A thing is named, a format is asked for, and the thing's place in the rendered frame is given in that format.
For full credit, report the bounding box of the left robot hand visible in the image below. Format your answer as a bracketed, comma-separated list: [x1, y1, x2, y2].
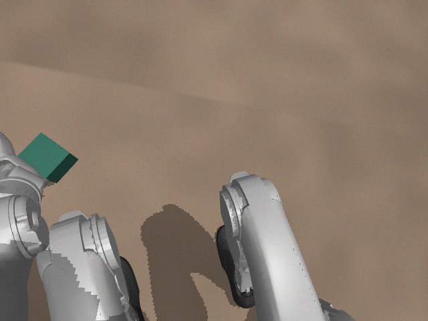
[0, 132, 49, 188]

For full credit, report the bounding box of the right robot hand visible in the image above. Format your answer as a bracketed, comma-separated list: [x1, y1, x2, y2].
[319, 298, 356, 321]

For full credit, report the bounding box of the left robot foot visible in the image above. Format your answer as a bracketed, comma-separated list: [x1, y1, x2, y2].
[120, 256, 145, 321]

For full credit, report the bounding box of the left robot arm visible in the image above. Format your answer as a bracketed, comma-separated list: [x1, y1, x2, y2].
[0, 155, 49, 321]

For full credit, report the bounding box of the right robot foot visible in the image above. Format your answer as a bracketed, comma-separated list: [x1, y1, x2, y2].
[216, 225, 255, 308]

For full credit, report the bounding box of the small box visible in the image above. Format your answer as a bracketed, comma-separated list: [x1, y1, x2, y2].
[18, 133, 79, 183]

